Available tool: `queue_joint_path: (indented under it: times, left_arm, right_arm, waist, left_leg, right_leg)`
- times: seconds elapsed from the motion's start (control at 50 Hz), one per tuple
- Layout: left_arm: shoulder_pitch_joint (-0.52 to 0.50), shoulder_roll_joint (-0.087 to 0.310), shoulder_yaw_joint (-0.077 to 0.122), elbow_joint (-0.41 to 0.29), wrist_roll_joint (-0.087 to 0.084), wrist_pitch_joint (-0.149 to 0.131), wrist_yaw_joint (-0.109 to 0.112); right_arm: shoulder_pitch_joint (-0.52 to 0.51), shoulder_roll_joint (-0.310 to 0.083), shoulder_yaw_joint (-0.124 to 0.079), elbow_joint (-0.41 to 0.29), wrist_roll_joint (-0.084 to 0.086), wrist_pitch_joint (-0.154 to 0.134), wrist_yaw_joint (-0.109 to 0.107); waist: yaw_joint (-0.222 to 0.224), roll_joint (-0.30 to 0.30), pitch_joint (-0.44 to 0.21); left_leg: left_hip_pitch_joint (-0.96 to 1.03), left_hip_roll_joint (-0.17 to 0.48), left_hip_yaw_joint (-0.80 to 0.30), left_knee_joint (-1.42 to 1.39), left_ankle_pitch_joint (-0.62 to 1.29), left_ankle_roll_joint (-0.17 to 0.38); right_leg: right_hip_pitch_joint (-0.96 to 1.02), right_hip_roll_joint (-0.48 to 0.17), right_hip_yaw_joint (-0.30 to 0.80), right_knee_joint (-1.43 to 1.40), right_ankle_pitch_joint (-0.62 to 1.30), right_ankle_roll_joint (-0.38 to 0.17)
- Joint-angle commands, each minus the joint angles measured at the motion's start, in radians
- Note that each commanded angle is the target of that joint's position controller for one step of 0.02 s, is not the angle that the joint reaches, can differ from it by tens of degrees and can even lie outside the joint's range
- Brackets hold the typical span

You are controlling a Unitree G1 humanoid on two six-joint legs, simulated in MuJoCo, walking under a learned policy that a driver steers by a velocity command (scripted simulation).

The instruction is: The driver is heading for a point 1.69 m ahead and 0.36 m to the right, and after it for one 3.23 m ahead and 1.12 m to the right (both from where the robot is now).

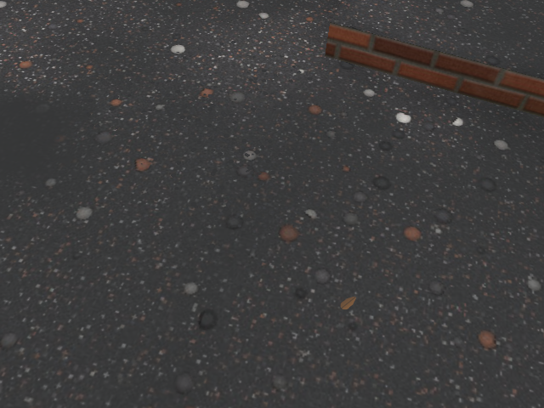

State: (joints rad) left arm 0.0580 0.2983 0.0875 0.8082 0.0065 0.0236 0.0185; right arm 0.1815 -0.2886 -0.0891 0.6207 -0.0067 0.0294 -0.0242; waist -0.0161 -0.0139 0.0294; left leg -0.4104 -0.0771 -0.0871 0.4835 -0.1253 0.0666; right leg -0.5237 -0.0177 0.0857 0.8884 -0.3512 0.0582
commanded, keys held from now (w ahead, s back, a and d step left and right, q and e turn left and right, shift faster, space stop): e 0.80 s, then no key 0.08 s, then q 0.12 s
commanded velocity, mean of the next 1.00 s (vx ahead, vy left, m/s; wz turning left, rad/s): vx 0.00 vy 0.00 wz -0.31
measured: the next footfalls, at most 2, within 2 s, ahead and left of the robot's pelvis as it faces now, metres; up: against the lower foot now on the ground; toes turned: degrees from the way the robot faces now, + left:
right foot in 0.12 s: +0.06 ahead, -0.17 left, +0.00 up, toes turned +2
right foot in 0.72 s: +0.05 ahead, -0.19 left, +0.00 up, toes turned -18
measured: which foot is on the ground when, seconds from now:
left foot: down 0.00-0.70, up 0.72-1.00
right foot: up 0.00-0.10, down 0.12-0.46, up 0.48-0.70, down 0.72-1.00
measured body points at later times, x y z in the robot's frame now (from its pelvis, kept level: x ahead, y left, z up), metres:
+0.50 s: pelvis +0.04 -0.04 -0.01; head +0.06 -0.05 +0.44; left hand +0.23 +0.22 -0.11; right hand +0.14 -0.35 -0.10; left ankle +0.07 +0.08 -0.74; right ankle +0.01 -0.16 -0.73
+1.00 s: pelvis +0.03 -0.11 +0.01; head +0.05 -0.15 +0.45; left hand +0.28 +0.07 -0.07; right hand +0.07 -0.42 -0.11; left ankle +0.11 +0.05 -0.68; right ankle +0.01 -0.18 -0.74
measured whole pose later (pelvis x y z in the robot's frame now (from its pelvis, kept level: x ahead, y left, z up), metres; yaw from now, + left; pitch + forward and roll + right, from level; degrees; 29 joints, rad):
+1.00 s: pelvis +0.03 -0.11 +0.01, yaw -22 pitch +2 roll +2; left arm 0.16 0.25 0.04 0.64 0.01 0.02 0.02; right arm 0.14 -0.30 -0.08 0.72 0.00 0.03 -0.02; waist 0.00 0.04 0.03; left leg -0.50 0.05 -0.05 0.89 -0.28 -0.09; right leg -0.27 0.08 0.05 0.46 -0.22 -0.08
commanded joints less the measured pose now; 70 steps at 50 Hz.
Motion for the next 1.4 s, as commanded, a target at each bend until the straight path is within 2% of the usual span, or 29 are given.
queue_joint_path:
  times: [0.02,0.1,0.14,0.16,0.2,0.24,0.34,0.42,0.46,0.5,0.52,0.56,0.6,0.66,0.7,0.72,0.74,0.76,0.78,0.8,0.84,0.96,1.04,1.14,1.18,1.2,1.26,1.32,1.4]
  left_arm:
    - [0.025,0.07,0.012,-0.056,-0.003,-0.01,-0.005]
    - [0.107,0.021,-0.007,-0.023,0.006,-0.021,-0.04]
    - [0.104,0.092,-0.004,-0.046,0.027,-0.023,-0.045]
    - [0.044,0.134,0.001,-0.042,0.018,-0.025,-0.043]
    - [0.03,0.108,-0.002,-0.064,0.014,-0.034,-0.037]
    - [0.038,0.131,0.002,-0.076,-0.002,-0.044,-0.03]
    - [0.095,0.145,0.019,-0.122,-0.02,-0.025,-0.01]
    - [0.089,0.133,0.025,-0.178,-0.027,-0.014,-0.013]
    - [0.088,0.103,0.019,-0.202,-0.031,-0.009,-0.016]
    - [0.093,0.104,0.024,-0.217,-0.027,-0.001,-0.022]
    - [0.078,0.132,0.038,-0.227,-0.023,0.004,-0.027]
    - [0.092,0.098,0.031,-0.233,-0.033,0.022,-0.033]
    - [0.078,0.065,0.015,-0.24,-0.035,0.032,-0.043]
    - [0.102,0.079,0.026,-0.25,-0.036,0.033,-0.062]
    - [0.174,0.096,0.043,-0.225,-0.024,0.032,-0.052]
    - [0.189,0.206,0.069,-0.244,-0.018,0.022,-0.038]
    - [0.173,0.307,0.075,-0.295,0.012,0.001,-0.042]
    - [0.202,0.276,0.068,-0.294,0.042,-0.021,-0.054]
    - [0.17,0.247,0.055,-0.281,0.034,-0.035,-0.054]
    - [0.129,0.214,0.047,-0.274,0.006,-0.033,-0.044]
    - [0.071,0.159,0.023,-0.277,-0.018,-0.016,-0.02]
    - [0.077,0.056,-0.018,-0.233,0.007,-0.021,0.004]
    - [0.086,0.08,-0.015,-0.197,0.028,-0.024,-0.008]
    - [0.077,0.117,0.001,-0.177,0.004,-0.015,-0.004]
    - [0.117,0.112,0.007,-0.186,0.014,-0.019,0.003]
    - [0.118,0.114,0.013,-0.197,0.016,-0.02,0.004]
    - [0.137,0.148,0.03,-0.187,-0.016,-0.028,0.0]
    - [0.188,0.146,0.034,-0.165,-0.018,-0.062,-0.009]
    - [0.069,0.162,0.037,-0.167,-0.032,-0.06,-0.023]
  right_arm:
    - [-0.037,-0.135,-0.03,-0.076,-0.01,-0.013,-0.005]
    - [-0.016,-0.035,0.017,-0.026,-0.024,-0.019,0.019]
    - [0.05,-0.033,0.018,0.005,-0.035,-0.032,0.019]
    - [0.093,-0.029,0.017,-0.01,-0.038,-0.041,0.022]
    - [-0.027,-0.097,-0.003,-0.02,-0.021,-0.044,0.006]
    - [-0.036,-0.086,-0.008,-0.026,-0.022,-0.036,-0.007]
    - [-0.032,-0.052,-0.021,-0.038,-0.01,-0.044,-0.009]
    - [-0.004,-0.072,-0.042,-0.046,-0.005,-0.045,0.002]
    - [0.045,-0.104,-0.053,-0.037,-0.01,-0.041,0.001]
    - [0.055,-0.127,-0.052,-0.04,-0.013,-0.046,-0.007]
    - [0.065,-0.129,-0.045,-0.047,-0.011,-0.052,-0.013]
    - [-0.02,-0.151,-0.047,-0.048,0.004,-0.049,-0.014]
    - [-0.07,-0.179,-0.054,-0.048,0.005,-0.033,-0.015]
    - [-0.067,-0.183,-0.054,-0.038,0.02,-0.017,-0.012]
    - [-0.027,-0.135,-0.042,-0.016,0.032,-0.015,-0.006]
    - [0.017,-0.076,-0.027,-0.024,0.0,-0.013,-0.002]
    - [-0.056,-0.059,-0.012,-0.087,-0.025,-0.02,-0.004]
    - [-0.122,-0.116,-0.023,-0.091,-0.001,-0.029,-0.012]
    - [-0.126,-0.132,-0.029,-0.078,0.01,-0.028,-0.019]
    - [-0.103,-0.135,-0.034,-0.054,-0.001,-0.025,-0.03]
    - [-0.058,-0.135,-0.035,-0.017,-0.007,-0.015,-0.032]
    - [-0.053,-0.04,0.008,0.04,0.006,-0.013,0.005]
    - [-0.072,-0.083,0.002,0.043,0.018,-0.01,0.013]
    - [-0.044,-0.114,-0.001,0.04,0.016,-0.021,0.009]
    - [-0.029,-0.142,-0.002,0.041,0.013,-0.02,0.007]
    - [-0.001,-0.142,-0.01,0.061,0.027,-0.018,0.01]
    - [-0.038,-0.075,0.006,0.039,0.038,-0.029,0.028]
    - [-0.114,-0.085,0.008,0.0,0.04,-0.043,0.041]
    - [-0.004,-0.086,0.009,0.04,0.039,-0.051,0.057]
  waist:
    - [0.008,0.163,-0.17]
    - [0.037,0.146,-0.146]
    - [-0.006,0.048,-0.093]
    - [-0.09,-0.101,-0.067]
    - [-0.026,-0.121,-0.021]
    - [-0.021,-0.139,-0.013]
    - [0.008,-0.102,-0.05]
    - [0.008,-0.028,-0.094]
    - [0.002,0.099,-0.116]
    - [0.001,0.258,-0.135]
    - [-0.012,0.197,-0.128]
    - [0.034,0.122,-0.096]
    - [0.026,0.159,-0.095]
    - [0.03,0.192,-0.132]
    - [0.048,0.106,-0.135]
    - [0.022,-0.167,-0.094]
    - [0.022,-0.348,-0.112]
    - [0.096,-0.211,-0.201]
    - [0.062,-0.149,-0.147]
    - [0.034,-0.092,-0.121]
    - [-0.001,-0.091,-0.133]
    - [0.011,-0.087,-0.175]
    - [0.039,-0.111,-0.092]
    - [0.011,-0.071,-0.053]
    - [0.041,-0.015,-0.103]
    - [0.052,0.01,-0.107]
    - [0.055,-0.078,0.026]
    - [0.085,-0.05,0.075]
    - [0.009,-0.059,0.005]
  left_leg:
    - [0.109,0.241,-0.272,-0.181,-0.207,0.149]
    - [0.036,0.2,-0.199,-0.139,-0.324,0.077]
    - [0.021,0.11,-0.111,-0.022,-0.331,-0.021]
    - [0.113,0.066,-0.033,-0.034,-0.207,-0.055]
    - [0.23,0.074,-0.013,0.033,-0.092,-0.061]
    - [0.232,0.077,0.005,0.056,-0.065,-0.049]
    - [0.184,0.071,0.06,0.091,-0.045,-0.058]
    - [0.233,0.119,0.042,0.073,-0.013,-0.024]
    - [0.303,0.239,-0.074,-0.007,0.037,0.051]
    - [0.34,0.49,-0.303,-0.095,0.281,0.21]
    - [0.325,0.54,-0.326,-0.107,0.369,0.255]
    - [0.271,0.457,-0.161,-0.104,0.298,0.175]
    - [0.191,0.377,-0.005,-0.091,0.27,0.108]
    - [0.18,0.365,0.082,-0.034,0.189,0.071]
    - [0.1,0.324,0.164,0.121,0.005,-0.006]
    - [-0.136,0.216,0.265,0.411,-0.291,-0.101]
    - [-0.355,0.085,0.144,0.667,-0.598,-0.152]
    - [-0.356,0.084,0.015,0.793,-0.582,-0.143]
    - [-0.375,0.096,-0.004,0.814,-0.497,-0.13]
    - [-0.387,0.112,-0.007,0.78,-0.403,-0.126]
    - [-0.296,0.124,-0.005,0.731,-0.277,-0.137]
    - [-0.077,0.153,0.008,0.386,-0.123,-0.158]
    - [0.053,0.15,0.034,0.223,-0.196,-0.149]
    - [0.089,0.133,0.051,0.029,-0.076,-0.103]
    - [0.148,0.14,0.031,0.081,0.069,-0.067]
    - [0.123,0.109,0.05,0.135,-0.061,-0.041]
    - [-0.128,0.11,0.099,0.273,-0.32,0.01]
    - [-0.293,0.185,0.038,0.408,-0.436,0.031]
    - [-0.01,0.159,0.134,0.231,-0.253,0.017]
  right_leg:
    - [0.097,-0.01,-0.019,-0.082,0.003,0.003]
    - [0.338,-0.001,-0.086,-0.378,0.121,-0.035]
    - [0.341,-0.121,0.062,-0.464,0.253,-0.092]
    - [0.209,-0.145,0.121,-0.488,0.149,-0.148]
    - [0.073,-0.115,0.144,-0.554,-0.029,-0.132]
    - [0.084,-0.103,0.161,-0.544,0.028,-0.122]
    - [0.16,-0.096,0.232,-0.466,0.186,-0.166]
    - [0.116,-0.042,0.214,-0.356,0.218,-0.152]
    - [0.022,0.026,0.112,-0.196,0.137,-0.103]
    - [-0.082,0.054,-0.019,0.114,-0.234,-0.054]
    - [-0.127,0.024,-0.014,0.303,-0.325,-0.039]
    - [-0.109,-0.035,-0.007,0.245,-0.236,-0.03]
    - [0.02,-0.033,-0.078,0.088,-0.133,-0.029]
    - [0.172,0.011,-0.154,-0.144,-0.014,-0.054]
    - [0.336,0.066,-0.163,-0.358,0.141,-0.098]
    - [0.46,-0.112,0.147,-0.465,0.446,-0.176]
    - [0.466,-0.353,0.529,-0.503,0.77,-0.383]
    - [0.455,-0.373,0.543,-0.534,0.676,-0.455]
    - [0.443,-0.314,0.454,-0.517,0.612,-0.404]
    - [0.434,-0.261,0.38,-0.497,0.562,-0.339]
    - [0.385,-0.204,0.279,-0.487,0.605,-0.28]
    - [0.405,-0.144,0.127,-0.514,0.557,-0.23]
    - [0.332,-0.163,0.142,-0.575,0.366,-0.248]
    - [0.392,-0.177,0.148,-0.505,0.422,-0.246]
    - [0.38,-0.125,0.11,-0.486,0.179,-0.207]
    - [0.362,-0.088,0.075,-0.503,-0.025,-0.201]
    - [0.373,-0.273,0.274,-0.632,-0.416,-0.285]
    - [0.454,-0.375,0.34,-0.682,-0.267,-0.324]
    - [0.35,-0.251,0.024,-0.635,0.003,-0.227]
